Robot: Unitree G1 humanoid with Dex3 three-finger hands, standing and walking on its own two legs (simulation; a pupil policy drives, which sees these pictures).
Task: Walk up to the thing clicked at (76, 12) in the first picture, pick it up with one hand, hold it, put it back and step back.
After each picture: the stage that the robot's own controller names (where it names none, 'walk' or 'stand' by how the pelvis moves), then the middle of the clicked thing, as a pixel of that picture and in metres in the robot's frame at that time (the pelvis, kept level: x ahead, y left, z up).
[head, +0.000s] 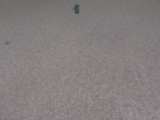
stand; (76, 9) +2.10 +0.04 -0.72
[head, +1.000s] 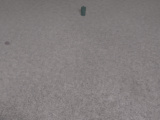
walk; (83, 11) +1.96 +0.04 -0.70
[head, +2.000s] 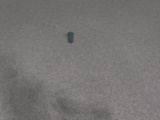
walk; (70, 37) +1.37 +0.12 -0.69
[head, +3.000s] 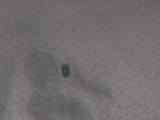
walk; (65, 71) +0.89 +0.14 -0.70
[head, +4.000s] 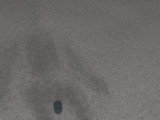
walk; (58, 107) +0.56 +0.14 -0.71
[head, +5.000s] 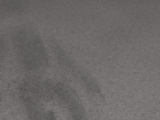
stand; out of the picture +0.41 +0.15 -0.71
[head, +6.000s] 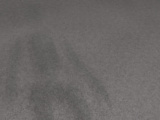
stand; out of the picture +0.37 +0.16 -0.72
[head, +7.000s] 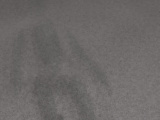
stand; out of the picture +0.37 +0.15 -0.72
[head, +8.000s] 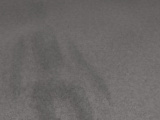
stand; out of the picture +0.38 +0.17 -0.73
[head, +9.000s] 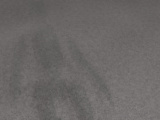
stand; out of the picture +0.37 +0.16 -0.73
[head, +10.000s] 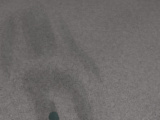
go down; (54, 118) +0.39 +0.17 -0.70
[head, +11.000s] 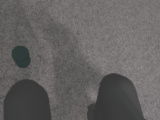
go down; (21, 57) +0.45 +0.20 -0.29
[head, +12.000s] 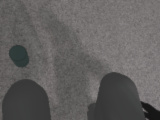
close in; (19, 57) +0.45 +0.21 -0.28
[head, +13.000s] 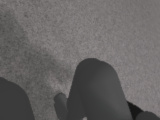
close in; out of the picture +0.44 +0.25 -0.22
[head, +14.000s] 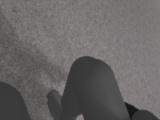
close; out of the picture +0.44 +0.26 -0.22
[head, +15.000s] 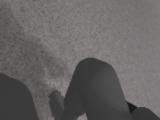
lift; out of the picture +0.40 +0.24 -0.23
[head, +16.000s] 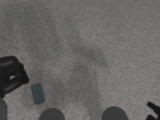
lift; (37, 93) +0.42 +0.26 -0.52
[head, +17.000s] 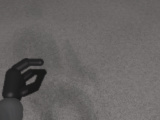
go down; out of the picture +0.40 +0.24 -0.70
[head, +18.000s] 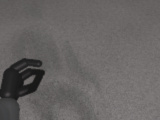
go down; out of the picture +0.39 +0.23 -0.70
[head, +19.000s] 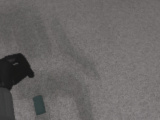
crouch; (39, 105) +0.42 +0.23 -0.63
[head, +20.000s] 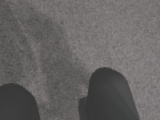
lower; out of the picture +0.46 +0.27 -0.30
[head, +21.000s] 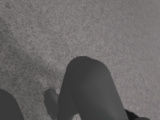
lower; out of the picture +0.43 +0.32 -0.26
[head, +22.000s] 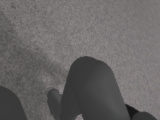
lower; out of the picture +0.42 +0.33 -0.25
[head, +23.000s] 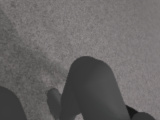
lower; out of the picture +0.42 +0.33 -0.26
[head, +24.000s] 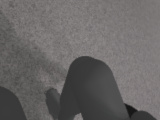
lower; out of the picture +0.42 +0.32 -0.26
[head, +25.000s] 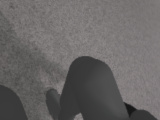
open; out of the picture +0.43 +0.31 -0.26
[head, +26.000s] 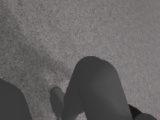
rise; out of the picture +0.42 +0.32 -0.26
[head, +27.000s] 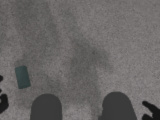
walk; (22, 77) +0.44 +0.31 -0.46
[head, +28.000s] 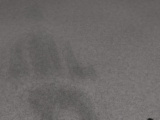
stand; out of the picture +0.37 +0.35 -0.69
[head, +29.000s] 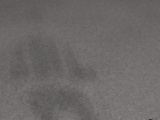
stand; out of the picture +0.36 +0.41 -0.69
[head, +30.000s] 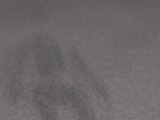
stand; out of the picture +0.36 +0.44 -0.73
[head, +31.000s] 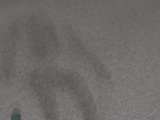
stand; out of the picture +0.37 +0.48 -0.73
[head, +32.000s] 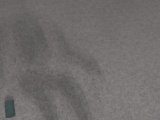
walk; (9, 108) +0.44 +0.53 -0.72
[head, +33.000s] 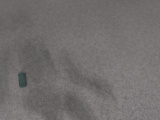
walk; (22, 80) +0.73 +0.57 -0.73
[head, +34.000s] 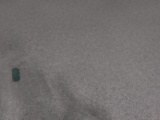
stand; (15, 74) +0.91 +0.61 -0.73
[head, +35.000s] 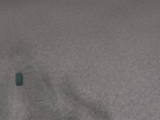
stand; (19, 79) +0.91 +0.63 -0.75
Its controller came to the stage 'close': yes
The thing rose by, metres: 0.22
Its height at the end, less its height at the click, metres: -0.02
